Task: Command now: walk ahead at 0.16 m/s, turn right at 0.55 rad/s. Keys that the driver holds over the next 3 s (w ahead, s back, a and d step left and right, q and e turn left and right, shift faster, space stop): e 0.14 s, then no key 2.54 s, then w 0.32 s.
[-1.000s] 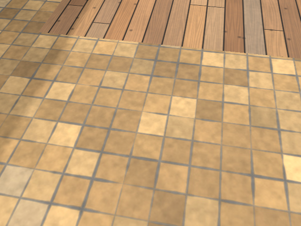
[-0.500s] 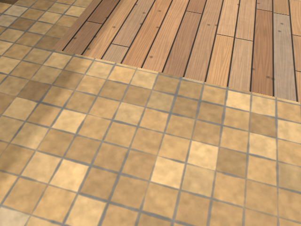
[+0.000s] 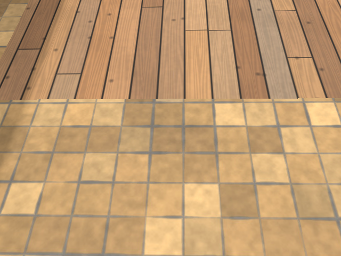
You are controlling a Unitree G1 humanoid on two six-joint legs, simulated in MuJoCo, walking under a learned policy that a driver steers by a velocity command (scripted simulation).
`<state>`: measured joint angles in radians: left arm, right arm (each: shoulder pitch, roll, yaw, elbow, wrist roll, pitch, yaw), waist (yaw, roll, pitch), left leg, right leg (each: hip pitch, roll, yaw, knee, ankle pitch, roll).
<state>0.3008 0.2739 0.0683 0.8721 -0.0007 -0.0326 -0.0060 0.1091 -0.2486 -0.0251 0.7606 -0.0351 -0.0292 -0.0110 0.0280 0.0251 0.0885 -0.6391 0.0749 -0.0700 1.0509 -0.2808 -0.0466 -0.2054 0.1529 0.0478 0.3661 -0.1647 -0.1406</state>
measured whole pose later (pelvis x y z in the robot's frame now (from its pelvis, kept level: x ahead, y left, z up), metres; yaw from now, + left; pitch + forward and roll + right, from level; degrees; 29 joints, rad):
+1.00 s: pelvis +0.11 +0.04 +0.00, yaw -11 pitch -2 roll +0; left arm 0.25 0.23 -0.02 1.03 0.01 -0.01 0.03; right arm 0.27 -0.24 0.00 1.00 -0.01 0.01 -0.01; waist -0.02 0.01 0.02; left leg -0.22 -0.02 -0.02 0.37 -0.12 0.01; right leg -0.08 0.05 0.06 0.38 -0.26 -0.03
